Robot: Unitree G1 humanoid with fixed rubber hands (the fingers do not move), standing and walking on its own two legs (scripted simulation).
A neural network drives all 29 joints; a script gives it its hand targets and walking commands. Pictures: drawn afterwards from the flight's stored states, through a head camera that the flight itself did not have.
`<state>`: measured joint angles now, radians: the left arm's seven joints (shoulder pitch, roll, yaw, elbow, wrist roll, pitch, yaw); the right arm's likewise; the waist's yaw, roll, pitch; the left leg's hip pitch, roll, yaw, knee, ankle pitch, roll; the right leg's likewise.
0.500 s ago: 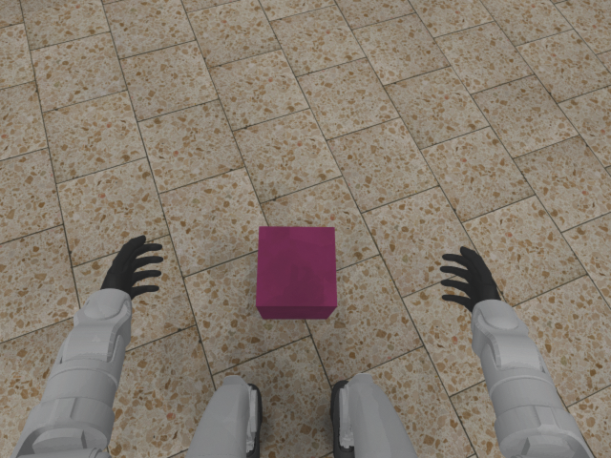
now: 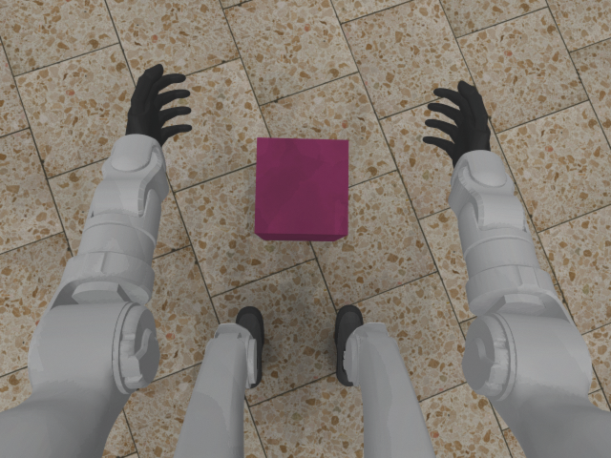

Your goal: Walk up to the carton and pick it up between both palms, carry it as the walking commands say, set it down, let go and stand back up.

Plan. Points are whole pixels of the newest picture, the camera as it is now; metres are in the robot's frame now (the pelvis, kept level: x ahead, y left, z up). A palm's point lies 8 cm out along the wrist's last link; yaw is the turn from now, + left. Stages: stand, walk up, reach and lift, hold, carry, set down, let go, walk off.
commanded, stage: reach and lift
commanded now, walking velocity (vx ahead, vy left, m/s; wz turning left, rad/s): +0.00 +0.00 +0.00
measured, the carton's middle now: (300, 196) +0.49 +0.00 -0.54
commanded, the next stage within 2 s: none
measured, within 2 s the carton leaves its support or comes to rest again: neither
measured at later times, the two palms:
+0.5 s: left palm (176, 140) +0.51 +0.18 -0.18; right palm (432, 150) +0.50 -0.19 -0.18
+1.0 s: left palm (204, 166) +0.51 +0.18 -0.33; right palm (399, 173) +0.50 -0.18 -0.33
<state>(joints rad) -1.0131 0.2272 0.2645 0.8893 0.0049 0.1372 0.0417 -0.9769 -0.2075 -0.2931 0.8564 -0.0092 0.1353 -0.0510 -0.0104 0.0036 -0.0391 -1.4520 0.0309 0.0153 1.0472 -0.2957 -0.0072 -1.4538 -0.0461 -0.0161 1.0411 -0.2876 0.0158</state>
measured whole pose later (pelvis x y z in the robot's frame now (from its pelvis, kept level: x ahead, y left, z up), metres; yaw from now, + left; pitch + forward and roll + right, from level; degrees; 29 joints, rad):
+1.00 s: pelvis -0.03 +0.00 -0.20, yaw +0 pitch +48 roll -1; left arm -1.29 0.30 0.16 1.02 -0.15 0.09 0.14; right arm -1.26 -0.28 -0.18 1.00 0.16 0.08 -0.14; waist -0.01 0.00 0.03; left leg -2.16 0.03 -0.01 1.84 -0.51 -0.01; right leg -2.16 -0.04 0.01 1.83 -0.50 0.02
